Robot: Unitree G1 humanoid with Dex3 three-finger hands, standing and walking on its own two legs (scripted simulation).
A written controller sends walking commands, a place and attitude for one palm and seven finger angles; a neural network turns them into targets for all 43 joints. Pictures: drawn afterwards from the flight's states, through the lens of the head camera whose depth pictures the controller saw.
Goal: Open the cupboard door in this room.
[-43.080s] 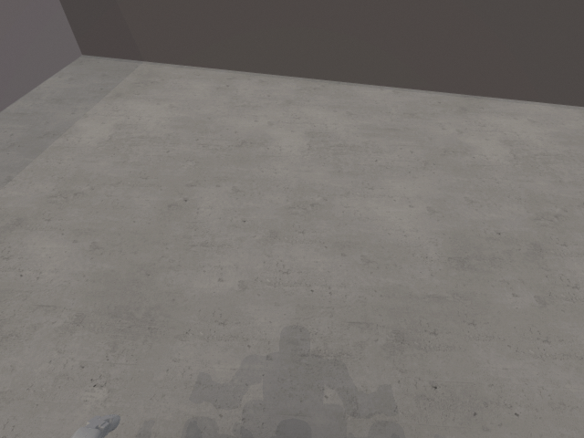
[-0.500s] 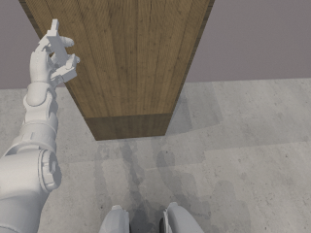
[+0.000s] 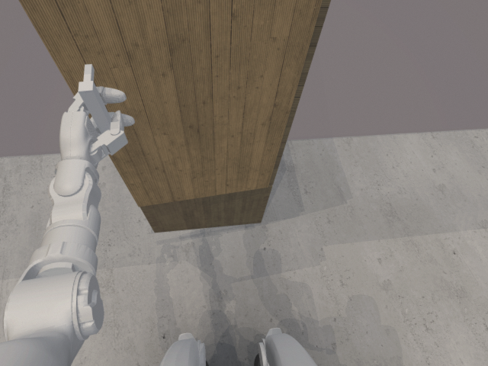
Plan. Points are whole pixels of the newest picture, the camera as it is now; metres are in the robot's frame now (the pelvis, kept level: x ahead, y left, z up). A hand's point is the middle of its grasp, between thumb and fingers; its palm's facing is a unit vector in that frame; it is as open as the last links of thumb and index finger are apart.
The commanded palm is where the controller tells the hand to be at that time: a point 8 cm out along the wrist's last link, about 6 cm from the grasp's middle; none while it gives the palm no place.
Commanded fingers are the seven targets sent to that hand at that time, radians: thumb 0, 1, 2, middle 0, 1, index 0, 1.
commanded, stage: pull the door open along its arc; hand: left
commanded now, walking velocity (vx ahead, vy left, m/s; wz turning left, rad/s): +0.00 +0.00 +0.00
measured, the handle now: (102, 109) +0.52 +0.20 +0.08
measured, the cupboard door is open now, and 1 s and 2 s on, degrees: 5 45 45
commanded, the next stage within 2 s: open thumb and fingers to let go in 0.78 s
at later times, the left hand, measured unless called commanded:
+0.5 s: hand (164, 206) +0.34 +0.10 +0.07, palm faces +0.37 -0.93 +0.03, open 5.5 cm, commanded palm +0.29 +0.14 +0.07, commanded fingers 0.00 0.90 0.90 -0.40 -1.35 -0.40 -1.35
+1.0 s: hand (213, 246) +0.28 +0.03 +0.07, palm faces +0.40 -0.91 -0.04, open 5.9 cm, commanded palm +0.23 +0.07 +0.07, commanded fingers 0.00 0.41 0.69 -0.37 -1.30 -0.37 -1.30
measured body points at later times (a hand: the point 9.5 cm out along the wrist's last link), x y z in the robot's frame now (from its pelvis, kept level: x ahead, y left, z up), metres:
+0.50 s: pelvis +0.01 -0.02 +0.01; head +0.06 -0.02 +0.46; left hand +0.32 +0.14 +0.07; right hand +0.18 -0.23 -0.09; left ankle +0.00 +0.10 -0.67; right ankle +0.00 -0.12 -0.67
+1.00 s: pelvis +0.01 -0.06 +0.01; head +0.03 -0.08 +0.46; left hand +0.26 +0.08 +0.07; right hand +0.21 -0.26 -0.08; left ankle +0.00 +0.10 -0.67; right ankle +0.00 -0.12 -0.67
